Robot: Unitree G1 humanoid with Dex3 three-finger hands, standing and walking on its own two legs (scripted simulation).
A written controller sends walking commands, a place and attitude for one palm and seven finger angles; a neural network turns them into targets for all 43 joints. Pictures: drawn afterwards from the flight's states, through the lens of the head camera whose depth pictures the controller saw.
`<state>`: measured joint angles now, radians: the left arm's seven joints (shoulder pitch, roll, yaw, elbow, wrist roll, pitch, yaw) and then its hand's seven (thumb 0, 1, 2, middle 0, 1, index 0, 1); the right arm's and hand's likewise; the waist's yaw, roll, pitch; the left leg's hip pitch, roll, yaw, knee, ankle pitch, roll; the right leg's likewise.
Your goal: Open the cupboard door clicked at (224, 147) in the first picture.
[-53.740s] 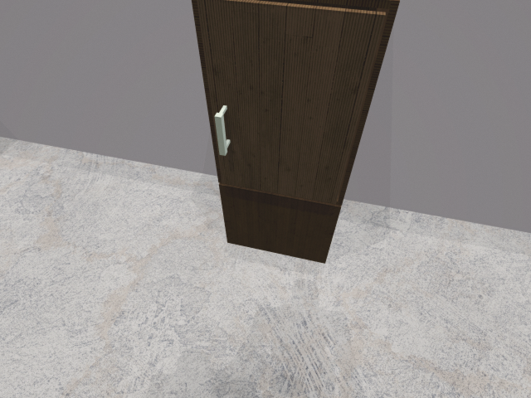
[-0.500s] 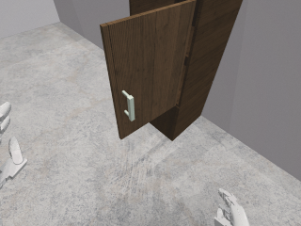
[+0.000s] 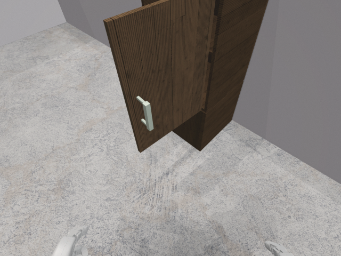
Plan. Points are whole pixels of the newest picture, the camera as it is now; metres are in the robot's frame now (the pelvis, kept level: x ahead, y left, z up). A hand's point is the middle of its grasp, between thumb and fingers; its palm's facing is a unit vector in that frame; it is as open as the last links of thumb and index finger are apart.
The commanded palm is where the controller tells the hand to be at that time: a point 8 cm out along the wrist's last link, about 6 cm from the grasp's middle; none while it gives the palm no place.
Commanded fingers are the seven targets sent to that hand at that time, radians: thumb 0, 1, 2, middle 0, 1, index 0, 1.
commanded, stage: let the arm hang, fingers relaxed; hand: left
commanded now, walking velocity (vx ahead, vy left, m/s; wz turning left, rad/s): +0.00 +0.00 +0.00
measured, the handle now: (145, 113) +0.60 +0.12 -0.08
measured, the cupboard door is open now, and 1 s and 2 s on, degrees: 85 85 85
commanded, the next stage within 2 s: look to check the result in 0.88 s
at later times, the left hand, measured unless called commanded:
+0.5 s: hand out of the picture +0.04 +0.21 -0.15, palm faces +0.01 -0.94 -0.34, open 7.3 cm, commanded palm none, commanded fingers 0.00 0.90 0.90 -0.20 -0.30 -0.20 -0.30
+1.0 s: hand out of the picture +0.12 +0.19 -0.14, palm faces -0.01 -0.95 -0.32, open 7.3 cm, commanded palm none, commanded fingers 0.00 0.90 0.90 -0.20 -0.30 -0.20 -0.30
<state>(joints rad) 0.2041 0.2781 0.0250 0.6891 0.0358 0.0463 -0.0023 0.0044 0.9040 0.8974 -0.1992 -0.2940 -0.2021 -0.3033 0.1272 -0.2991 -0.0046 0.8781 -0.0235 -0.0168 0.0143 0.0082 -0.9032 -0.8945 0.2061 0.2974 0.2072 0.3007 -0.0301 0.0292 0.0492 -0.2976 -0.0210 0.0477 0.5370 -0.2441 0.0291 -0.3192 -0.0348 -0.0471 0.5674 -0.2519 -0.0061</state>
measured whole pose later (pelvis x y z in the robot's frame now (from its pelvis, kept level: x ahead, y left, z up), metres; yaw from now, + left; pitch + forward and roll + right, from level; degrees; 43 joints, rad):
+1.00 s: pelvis +0.03 -0.04 +0.02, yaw +1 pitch -1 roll +0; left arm 0.09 0.27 0.02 1.12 0.01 -0.01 0.01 0.00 0.90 0.90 -0.20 -0.29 -0.21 -0.30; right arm 0.14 -0.30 -0.01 1.12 -0.02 0.00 -0.01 0.00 -0.91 -0.89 0.20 0.30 0.20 0.30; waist -0.02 0.03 0.06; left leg -0.12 0.03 0.02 0.32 -0.18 -0.03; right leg -0.13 0.03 -0.08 0.34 -0.19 -0.05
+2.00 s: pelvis +0.05 -0.04 +0.02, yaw +0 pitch -1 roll +0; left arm 0.13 0.26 0.02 1.14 0.01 -0.01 0.02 0.00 0.90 0.90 -0.20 -0.29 -0.21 -0.30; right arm 0.18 -0.27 0.00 1.14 -0.02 0.00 -0.02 0.00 -0.90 -0.89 0.20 0.30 0.21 0.30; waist -0.02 0.02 0.06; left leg -0.08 0.04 0.02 0.31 -0.20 -0.04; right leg -0.10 0.04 -0.07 0.32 -0.20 -0.06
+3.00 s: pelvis +0.05 -0.03 +0.02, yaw +0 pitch -1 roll +0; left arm 0.12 0.27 0.01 1.14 0.01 -0.01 0.01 0.00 0.90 0.90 -0.20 -0.29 -0.21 -0.30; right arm 0.16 -0.27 0.00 1.14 -0.02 0.00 -0.02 0.00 -0.90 -0.89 0.20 0.30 0.21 0.30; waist -0.01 0.02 0.06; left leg -0.09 0.02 0.02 0.30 -0.19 -0.02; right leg -0.10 0.02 -0.07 0.31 -0.20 -0.04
